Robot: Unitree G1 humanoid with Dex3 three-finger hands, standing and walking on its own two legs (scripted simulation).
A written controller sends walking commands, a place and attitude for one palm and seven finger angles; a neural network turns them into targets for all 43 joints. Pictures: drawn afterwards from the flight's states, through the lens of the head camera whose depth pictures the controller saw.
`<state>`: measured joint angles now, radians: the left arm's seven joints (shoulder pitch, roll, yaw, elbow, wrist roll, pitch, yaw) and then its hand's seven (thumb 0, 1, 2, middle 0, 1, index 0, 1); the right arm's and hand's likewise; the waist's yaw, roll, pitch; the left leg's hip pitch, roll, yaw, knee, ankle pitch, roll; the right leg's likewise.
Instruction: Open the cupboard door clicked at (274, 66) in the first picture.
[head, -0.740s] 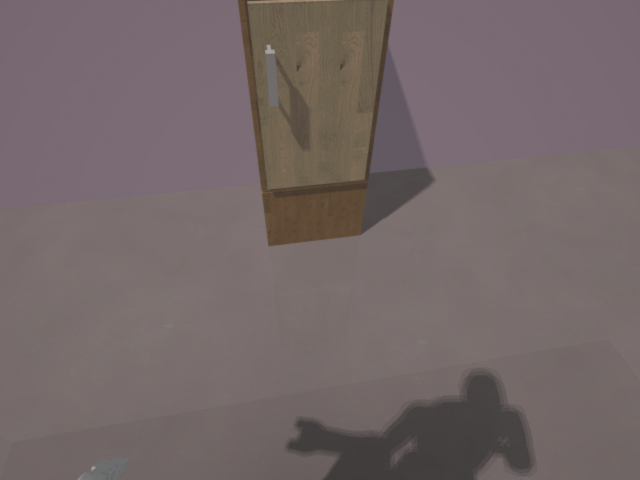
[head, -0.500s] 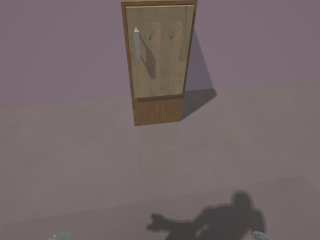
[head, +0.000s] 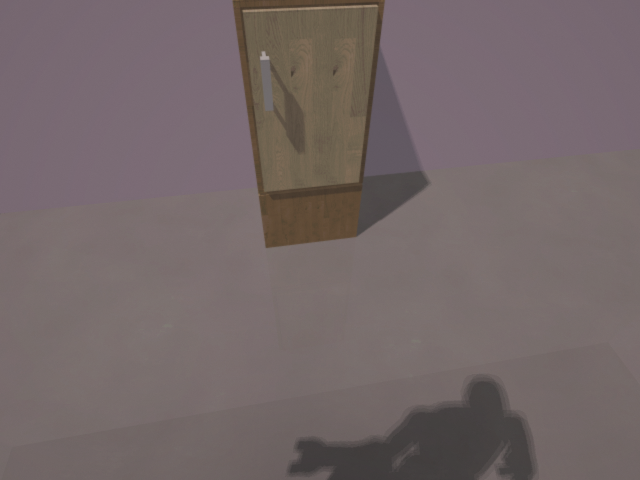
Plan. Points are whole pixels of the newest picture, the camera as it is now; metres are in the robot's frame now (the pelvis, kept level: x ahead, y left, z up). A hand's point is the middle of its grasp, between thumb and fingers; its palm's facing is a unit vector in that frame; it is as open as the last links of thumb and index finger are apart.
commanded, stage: stand and wait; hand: left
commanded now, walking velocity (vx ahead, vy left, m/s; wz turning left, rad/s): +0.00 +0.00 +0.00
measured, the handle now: (266, 81) +1.10 +0.22 -0.02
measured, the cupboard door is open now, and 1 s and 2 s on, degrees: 0 0 0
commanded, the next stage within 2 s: look at it before walking up in 0.12 s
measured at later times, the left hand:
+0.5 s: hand out of the picture +0.07 +0.25 -0.16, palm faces -0.02 -0.94 -0.33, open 7.4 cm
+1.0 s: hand out of the picture +0.06 +0.23 -0.17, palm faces -0.05 -0.96 -0.28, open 7.4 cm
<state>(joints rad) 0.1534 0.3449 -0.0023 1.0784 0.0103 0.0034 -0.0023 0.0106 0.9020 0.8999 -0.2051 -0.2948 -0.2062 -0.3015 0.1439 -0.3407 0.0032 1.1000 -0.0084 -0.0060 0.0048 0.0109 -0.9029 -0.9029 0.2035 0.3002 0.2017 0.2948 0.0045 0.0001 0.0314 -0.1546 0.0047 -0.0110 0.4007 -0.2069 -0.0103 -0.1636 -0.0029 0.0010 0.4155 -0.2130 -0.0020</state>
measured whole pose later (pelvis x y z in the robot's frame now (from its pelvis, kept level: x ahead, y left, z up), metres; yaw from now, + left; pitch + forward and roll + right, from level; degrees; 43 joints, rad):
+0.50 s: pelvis +0.00 +0.00 +0.00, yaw +0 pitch -2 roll +0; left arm 0.14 0.34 0.00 1.09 0.01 0.00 0.00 0.01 0.90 0.90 -0.21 -0.29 -0.21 -0.30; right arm 0.13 -0.33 0.01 1.11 -0.01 -0.01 0.01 0.01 -0.90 -0.90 0.20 0.30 0.20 0.29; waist 0.00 0.00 0.03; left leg -0.15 0.01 -0.01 0.38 -0.20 -0.01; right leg -0.16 0.00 0.01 0.39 -0.20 0.00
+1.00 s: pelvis +0.02 +0.00 +0.00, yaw -4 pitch -1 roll +0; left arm 0.25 0.29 0.01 1.07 0.02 0.03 -0.02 0.01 0.90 0.90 -0.20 -0.29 -0.20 -0.30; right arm 0.19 -0.28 0.00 1.08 -0.02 0.00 0.00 0.01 -0.90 -0.90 0.20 0.30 0.20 0.29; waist 0.03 0.00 -0.01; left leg -0.16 0.03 0.05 0.46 -0.29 -0.01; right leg -0.21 0.03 0.06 0.51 -0.31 -0.01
